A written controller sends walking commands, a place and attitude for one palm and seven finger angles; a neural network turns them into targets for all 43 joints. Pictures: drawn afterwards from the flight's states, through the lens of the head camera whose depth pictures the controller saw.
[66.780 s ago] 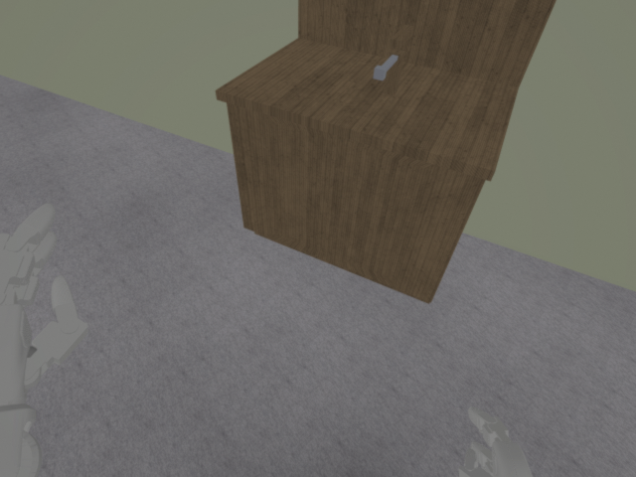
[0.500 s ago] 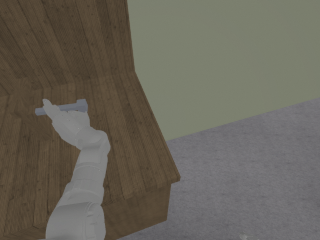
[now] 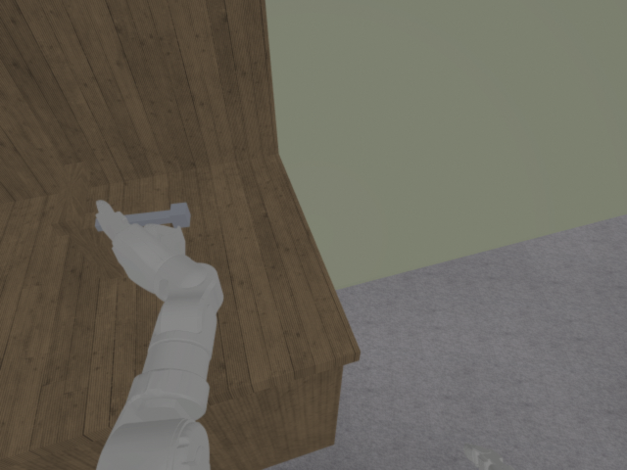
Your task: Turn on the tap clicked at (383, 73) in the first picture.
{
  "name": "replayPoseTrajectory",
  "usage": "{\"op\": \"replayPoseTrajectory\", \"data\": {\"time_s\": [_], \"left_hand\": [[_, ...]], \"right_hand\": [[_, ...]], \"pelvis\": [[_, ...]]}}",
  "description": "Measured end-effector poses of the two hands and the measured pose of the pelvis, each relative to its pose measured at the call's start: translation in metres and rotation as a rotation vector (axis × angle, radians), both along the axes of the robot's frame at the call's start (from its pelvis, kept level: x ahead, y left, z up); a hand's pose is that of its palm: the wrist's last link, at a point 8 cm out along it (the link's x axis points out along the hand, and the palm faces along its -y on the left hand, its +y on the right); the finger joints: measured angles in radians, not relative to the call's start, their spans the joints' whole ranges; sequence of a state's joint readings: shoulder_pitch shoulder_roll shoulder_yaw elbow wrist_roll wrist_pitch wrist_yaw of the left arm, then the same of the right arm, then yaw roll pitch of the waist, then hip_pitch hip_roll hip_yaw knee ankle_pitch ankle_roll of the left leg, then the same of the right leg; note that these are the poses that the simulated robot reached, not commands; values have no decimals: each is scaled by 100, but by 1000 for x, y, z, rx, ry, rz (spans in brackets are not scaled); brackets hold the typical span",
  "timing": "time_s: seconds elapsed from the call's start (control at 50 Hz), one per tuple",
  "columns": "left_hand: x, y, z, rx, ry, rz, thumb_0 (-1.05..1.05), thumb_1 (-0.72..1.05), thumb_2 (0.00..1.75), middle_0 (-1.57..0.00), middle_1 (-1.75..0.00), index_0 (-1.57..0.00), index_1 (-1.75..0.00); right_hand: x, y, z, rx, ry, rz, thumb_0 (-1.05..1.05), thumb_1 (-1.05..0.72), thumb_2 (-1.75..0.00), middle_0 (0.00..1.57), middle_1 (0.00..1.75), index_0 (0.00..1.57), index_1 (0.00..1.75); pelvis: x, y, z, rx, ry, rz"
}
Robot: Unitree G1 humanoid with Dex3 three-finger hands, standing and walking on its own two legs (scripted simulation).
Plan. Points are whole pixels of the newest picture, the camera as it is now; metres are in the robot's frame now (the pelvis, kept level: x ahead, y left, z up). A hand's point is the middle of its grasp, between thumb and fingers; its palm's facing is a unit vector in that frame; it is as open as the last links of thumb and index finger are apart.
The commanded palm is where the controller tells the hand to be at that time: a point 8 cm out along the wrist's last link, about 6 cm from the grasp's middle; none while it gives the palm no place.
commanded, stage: lift the hand up off the lever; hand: left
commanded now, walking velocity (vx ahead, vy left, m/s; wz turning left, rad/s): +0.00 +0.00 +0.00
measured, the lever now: (180, 215) +0.47 +0.24 +0.06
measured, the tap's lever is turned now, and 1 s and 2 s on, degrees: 82 82 82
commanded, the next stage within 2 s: draw the hand back beside the body in 1.12 s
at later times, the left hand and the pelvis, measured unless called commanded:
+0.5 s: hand (175, 224) +0.39 +0.21 +0.12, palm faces +0.82 -0.56 -0.09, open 7.8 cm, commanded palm +0.34 +0.22 +0.12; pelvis +0.00 +0.00 +0.00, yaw +0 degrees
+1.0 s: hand (175, 218) +0.39 +0.20 +0.14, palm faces +0.81 -0.59 -0.08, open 7.8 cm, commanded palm +0.34 +0.22 +0.14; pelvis +0.00 +0.00 +0.01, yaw +0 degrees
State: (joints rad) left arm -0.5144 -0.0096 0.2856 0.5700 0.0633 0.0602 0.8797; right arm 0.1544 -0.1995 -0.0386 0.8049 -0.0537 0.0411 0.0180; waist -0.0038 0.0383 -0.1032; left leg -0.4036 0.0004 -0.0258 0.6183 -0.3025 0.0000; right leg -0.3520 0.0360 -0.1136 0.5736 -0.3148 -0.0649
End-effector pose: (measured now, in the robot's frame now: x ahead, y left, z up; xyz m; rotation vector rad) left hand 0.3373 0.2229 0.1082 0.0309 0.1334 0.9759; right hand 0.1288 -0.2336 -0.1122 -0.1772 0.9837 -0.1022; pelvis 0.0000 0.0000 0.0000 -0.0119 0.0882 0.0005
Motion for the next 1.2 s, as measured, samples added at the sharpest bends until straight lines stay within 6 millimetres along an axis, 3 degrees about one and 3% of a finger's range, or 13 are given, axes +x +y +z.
{"op": "replayPoseTrajectory", "data": {"time_s": [0.3,0.58,1.02,1.2], "left_hand": [[-2,-9,12,-2,7,-13,2,90,90,-15,-15,-16,-15],[0,-3,20,3,-2,-11,2,90,90,-15,-15,-16,-15],[-4,-6,34,-11,-2,-33,2,90,90,-15,-15,-16,-15],[-2,-6,35,-13,9,-26,2,90,90,-15,-15,-16,-15]], "right_hand": [[2,-2,5,-3,-34,3,1,-90,-90,20,30,20,30],[-1,-7,4,-9,-13,-11,1,-90,-90,20,30,20,30],[42,5,18,10,-98,31,1,-90,-90,20,30,20,30],[47,8,20,21,-110,40,1,-90,-90,20,30,20,30]], "pelvis": [[-9,-3,3,2,-19,-1],[-3,-3,6,4,-29,-4],[5,-3,9,9,-57,-2],[5,-6,10,10,-57,-4]]}}
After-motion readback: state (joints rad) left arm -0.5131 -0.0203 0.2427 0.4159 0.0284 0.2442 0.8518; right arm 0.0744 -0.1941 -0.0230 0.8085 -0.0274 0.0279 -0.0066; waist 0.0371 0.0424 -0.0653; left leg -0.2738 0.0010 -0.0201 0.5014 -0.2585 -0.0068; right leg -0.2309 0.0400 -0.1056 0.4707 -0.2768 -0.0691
